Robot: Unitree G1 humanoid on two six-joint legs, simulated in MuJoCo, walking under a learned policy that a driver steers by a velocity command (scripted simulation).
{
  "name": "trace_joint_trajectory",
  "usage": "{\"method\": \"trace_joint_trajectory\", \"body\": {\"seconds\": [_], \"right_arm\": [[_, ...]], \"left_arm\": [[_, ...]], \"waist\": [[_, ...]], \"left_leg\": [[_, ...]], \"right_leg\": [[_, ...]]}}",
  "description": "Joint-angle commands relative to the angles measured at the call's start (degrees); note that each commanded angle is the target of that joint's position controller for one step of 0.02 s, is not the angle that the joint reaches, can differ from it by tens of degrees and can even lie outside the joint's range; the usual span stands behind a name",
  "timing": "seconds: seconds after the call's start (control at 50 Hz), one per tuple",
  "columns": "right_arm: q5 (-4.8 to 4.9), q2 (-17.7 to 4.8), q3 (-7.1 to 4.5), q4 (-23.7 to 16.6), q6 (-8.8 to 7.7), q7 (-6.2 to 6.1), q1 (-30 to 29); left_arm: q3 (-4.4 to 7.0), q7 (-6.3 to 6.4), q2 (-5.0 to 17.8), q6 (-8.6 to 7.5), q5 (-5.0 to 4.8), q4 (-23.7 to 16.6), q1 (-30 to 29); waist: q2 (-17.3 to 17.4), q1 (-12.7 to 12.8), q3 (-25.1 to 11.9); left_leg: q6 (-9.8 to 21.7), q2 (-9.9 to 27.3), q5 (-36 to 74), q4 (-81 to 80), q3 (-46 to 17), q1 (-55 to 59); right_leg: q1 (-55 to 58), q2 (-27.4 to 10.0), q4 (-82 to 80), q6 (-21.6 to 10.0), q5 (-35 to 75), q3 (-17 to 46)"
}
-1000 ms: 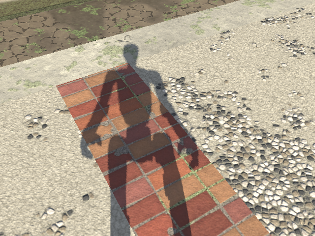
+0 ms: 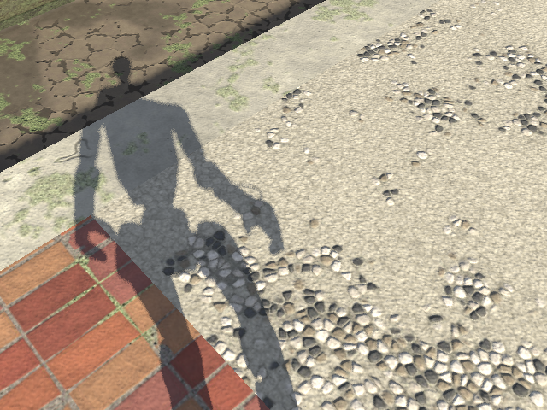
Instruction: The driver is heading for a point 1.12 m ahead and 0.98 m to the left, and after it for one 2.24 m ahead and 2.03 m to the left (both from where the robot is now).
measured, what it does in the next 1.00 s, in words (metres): walks ahead, turning left: right foot, then left foot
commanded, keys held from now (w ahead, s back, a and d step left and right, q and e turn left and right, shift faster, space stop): w+q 1.00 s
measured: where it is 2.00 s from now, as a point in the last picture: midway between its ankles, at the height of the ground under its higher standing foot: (110, 251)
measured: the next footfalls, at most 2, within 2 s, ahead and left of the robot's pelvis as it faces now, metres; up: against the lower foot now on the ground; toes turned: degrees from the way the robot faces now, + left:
right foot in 0.34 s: +0.39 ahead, -0.11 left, +0.00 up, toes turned +17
left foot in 0.86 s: +0.56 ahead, +0.24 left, +0.00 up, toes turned +33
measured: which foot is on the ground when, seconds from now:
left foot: down 0.00-0.34, up 0.36-0.84, down 0.86-1.00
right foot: up 0.00-0.32, down 0.34-0.88, up 0.90-1.00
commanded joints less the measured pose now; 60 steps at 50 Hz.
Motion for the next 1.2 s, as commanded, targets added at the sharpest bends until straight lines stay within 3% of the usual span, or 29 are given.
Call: {"method": "trace_joint_trajectory", "body": {"seconds": [0.02,0.08,0.14,0.22,0.28,0.32,0.34,0.36,0.38,0.4,0.42,0.44,0.46,0.5,0.56,0.7,0.78,0.82,0.84,0.86,0.88,0.9,0.92,0.94,0.96,0.98,1.04,1.14,1.2], "right_arm": [[-0.12,-6.77,-1.5,-4.49,-0.42,-0.78,0.21],[0.4,-8.94,-2.27,-4.19,-0.34,-1.89,2.33],[0.96,-9.42,-2.56,-3.47,0.45,-2.78,4.97],[1.37,-9.06,-2.61,-2.32,1.57,-3.33,9.19],[1.22,-8.96,-2.8,-2.51,2.36,-3.78,9.55],[1.04,-8.32,-2.73,-3.38,2.69,-3.74,7.65],[0.62,-6.03,-1.89,-4.4,2.51,-3.4,6.63],[-0.73,-2.74,-0.7,-5.71,2.28,-3.37,7.93],[1.52,-1.35,-0.01,-7.17,1.74,-3.21,16.69],[2.16,-7.79,-1.14,-5.12,1.89,-3.44,14.62],[1.56,-10.13,-1.92,-6.04,2.23,-3.31,7.9],[0.96,-9.14,-1.96,-6.64,2.46,-3.31,5.11],[0.46,-8.31,-2.11,-7.48,2.46,-3.06,3.32],[1.27,-5.81,-1.85,-8.04,2.92,-2.39,4.1],[0.94,-3.91,-1.33,-9.82,3.43,-2.13,1.66],[0.9,-2.35,-0.24,-12.63,2.29,-0.09,-8.87],[1.08,-3.46,-0.62,-15.31,2.41,1.09,-12.65],[0.69,-5.81,-1.87,-15.24,2.86,1.13,-8.92],[0.73,-7.99,-3.18,-13.75,3.11,0.9,-2.07],[0.94,-11.28,-5.1,-11.21,3.52,0.02,7.94],[1.26,-16.82,-6.26,-10.17,3.98,-1.29,12.35],[1.06,-18.47,-5.82,-12.52,2.92,-0.81,11.01],[0.62,-13.34,-4.48,-12.2,2.22,-0.42,10.82],[0.54,-11.45,-3.85,-11.71,1.7,-0.45,8.73],[0.58,-10.2,-3.4,-11.94,1.51,-0.55,4.84],[0.18,-8.68,-2.86,-12.56,1.41,-0.67,1.9],[-0.16,-8.42,-2.64,-12.51,1.08,-1.38,0.05],[0.52,-10.06,-3.14,-10.01,1.56,-2.97,3.55],[0.89,-10.79,-3.42,-8.38,1.91,-3.19,6.58]], "left_arm": [[2.06,0.47,6.69,-0.89,0.93,-5.47,-0.73],[1.59,1.02,5.05,0.02,0.98,-7.11,-4.64],[0.96,0.74,3.3,-0.39,0.78,-8.74,-11.19],[1.03,-0.3,3.92,-1.23,-0.29,-10.6,-17.51],[1.79,-0.95,5.9,-2.1,-0.6,-10.91,-17.75],[2.85,-0.67,7.78,-2.63,-0.63,-9.33,-11.17],[3.7,-0.24,9.81,-2.88,0.21,-8.32,-4.21],[4.5,0.32,13.3,-2.51,0.48,-7.51,5.14],[5.14,-0.24,15.86,-1.63,0.43,-5.09,7.39],[3.85,-0.32,9.32,-1.31,-0.47,-6.7,4.74],[3.02,-0.04,6.42,-0.94,-0.46,-7.03,2.4],[2.59,-0.1,6.03,-0.66,0.05,-7.05,-0.11],[2.3,-0.11,5.15,-0.5,0.23,-6.47,-1.61],[2.17,-0.12,4.65,-0.83,0.49,-5.61,-2.37],[2.87,-0.18,6.53,-1.35,0.01,-3.92,-2.09],[3.52,0.27,9.9,-0.21,-0.42,-0.83,0.41],[4.12,0.4,12.07,1.17,-1.52,0.78,2.61],[4.66,0.89,13.97,1.94,-1.89,0.71,2.43],[4.73,1.17,14.37,2.39,-2.03,0.54,1.93],[4.12,1.48,13.04,2.39,-1.8,0.14,2.0],[2.02,1.17,6.46,1.81,0.82,-1.91,5.02],[0.69,0.32,5.08,-0.27,0.56,-4.63,5.7],[2.11,-0.46,10.56,-1.63,-1.64,-5.58,-0.99],[1.8,-0.7,10.22,-2.4,-2.43,-6.72,-3.77],[1.63,-0.2,9.26,-2.58,-1.26,-6.03,-3.84],[2.07,0.12,9.86,-2.19,-0.08,-5.64,-3.25],[1.98,0.11,8.39,-0.37,0.72,-5.14,-1.54],[0.54,-0.12,4.89,-0.01,0.74,-7.65,-11.68],[0.45,-0.89,5.17,-0.59,-0.18,-9.06,-16.79]], "waist": [[3.76,1.26,-4.19],[3.94,0.53,-2.92],[4.76,-1.9,-2.59],[5.64,-4.11,-2.32],[6.74,-3.07,-2.4],[7.98,0.87,-4.83],[6.5,4.41,-10.93],[-1.7,7.05,-19.62],[-21.45,2.27,-23.18],[-11.55,4.02,-16.78],[-5.81,5.48,-9.54],[-1.82,4.34,-5.65],[-1.93,3.35,-2.81],[-4.91,1.65,-1.97],[-3.77,1.29,-1.09],[-1.74,4.88,0.72],[-2.62,4.75,1.53],[-4.88,1.54,-2.01],[-4.62,-2.67,-5.77],[-2.64,-7.78,-10.69],[10.1,-5.94,-15.6],[15.48,-3.51,-25.68],[7.78,-6.84,-21.87],[6.24,-5.53,-13.77],[1.05,-2.56,-9.28],[1.68,-0.42,-6.99],[3.26,2.11,-5.56],[4.48,-1.18,-2.62],[5.32,-3.31,-2.07]], "left_leg": [[10.8,15.19,7.29,-13.8,-21.61,11.12],[10.49,13.41,12.6,-14.55,-17.16,7.0],[7.4,10.15,10.7,-13.35,-14.1,4.29],[6.11,11.19,6.48,-10.29,-18.1,7.26],[5.4,13.27,6.13,-5.44,-23.46,13.08],[3.77,12.06,11.28,0.11,-23.96,12.82],[2.06,9.33,11.56,9.94,-21.24,8.79],[-0.34,4.15,-4.26,26.2,-14.61,-0.1],[-2.97,-0.22,-28.03,41.53,-9.83,-20.36],[-3.8,5.08,-24.23,47.26,-10.95,-25.73],[-4.3,6.66,-18.43,47.85,-9.13,-26.46],[-4.84,8.47,-14.44,46.61,-7.71,-24.46],[-5.1,9.89,-12.0,44.08,-7.56,-23.66],[-5.27,11.77,-9.92,41.81,-6.24,-20.44],[-6.33,12.92,-6.57,37.41,-5.31,-22.69],[-5.29,11.58,10.27,16.61,-0.26,-19.72],[-2.4,9.44,4.15,10.84,2.89,-18.32],[0.1,5.42,-2.06,10.23,6.18,-10.65],[1.92,3.03,-1.74,8.02,7.2,-1.41],[4.3,2.33,1.49,5.28,4.95,14.52],[10.07,15.79,2.01,5.06,-16.82,33.7],[20.34,26.1,-8.92,-5.15,-48.29,44.11],[16.6,24.28,-11.34,-8.02,-42.81,41.83],[14.35,22.0,-8.31,-8.5,-34.33,33.7],[12.35,19.33,-2.52,-8.75,-28.34,24.69],[11.53,17.53,4.33,-9.5,-24.21,18.12],[12.14,15.44,13.08,-12.12,-19.62,8.83],[8.67,10.79,8.82,-11.9,-13.7,3.31],[7.21,11.21,3.4,-10.78,-15.92,3.35]], "right_leg": [[-11.75,-4.63,-5.51,1.63,3.16,2.15],[-12.17,-3.8,-15.06,4.28,9.89,0.51],[-7.74,-1.34,-28.08,5.12,21.83,0.08],[-4.68,1.12,-36.34,4.71,25.57,0.78],[-3.35,1.47,-40.15,3.15,19.75,2.27],[6.11,1.31,-43.36,0.5,17.93,0.99],[18.91,-3.42,-41.87,-2.5,17.94,4.08],[34.69,-13.83,-40.41,-5.93,15.9,15.32],[47.4,-24.88,-45.41,-15.04,2.85,41.54],[42.37,-23.33,-47.75,-12.94,-7.54,40.16],[35.01,-20.33,-48.58,-10.2,-4.95,29.76],[27.98,-17.76,-50.08,-9.08,2.69,23.16],[23.42,-15.77,-51.48,-8.88,7.96,18.56],[18.62,-13.5,-54.35,-8.55,12.76,11.69],[17.5,-14.1,-56.97,-10.15,19.18,5.75],[21.04,-12.67,-57.01,-7.66,26.58,-7.22],[27.75,-15.01,-52.88,-5.95,36.57,-10.32],[29.54,-15.02,-44.08,-4.68,55.95,-12.6],[27.86,-14.07,-34.6,-3.63,61.22,-14.04],[19.24,-12.09,-21.07,-1.62,55.6,-15.12],[-1.78,-6.38,-1.02,1.23,14.38,-15.12],[-17.08,3.29,13.41,2.7,-15.33,-2.53],[-23.03,-0.46,14.65,1.9,-10.58,3.18],[-23.91,-2.52,10.69,0.98,-5.51,1.98],[-20.68,-4.81,5.48,1.18,-1.73,1.75],[-16.73,-6.11,1.24,1.72,0.42,1.77],[-11.36,-6.32,-4.06,4.0,3.36,0.72],[-8.67,-2.94,-24.3,6.01,20.46,-0.35],[-4.41,-0.46,-32.35,5.6,25.63,-0.1]]}}
Velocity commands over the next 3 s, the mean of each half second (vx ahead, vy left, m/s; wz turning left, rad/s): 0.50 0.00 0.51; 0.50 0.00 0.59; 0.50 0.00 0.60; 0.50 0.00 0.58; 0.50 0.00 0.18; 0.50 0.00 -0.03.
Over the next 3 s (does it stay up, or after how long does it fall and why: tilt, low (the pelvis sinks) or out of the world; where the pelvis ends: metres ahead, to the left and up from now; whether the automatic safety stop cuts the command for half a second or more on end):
stays up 0.96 0.80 -0.01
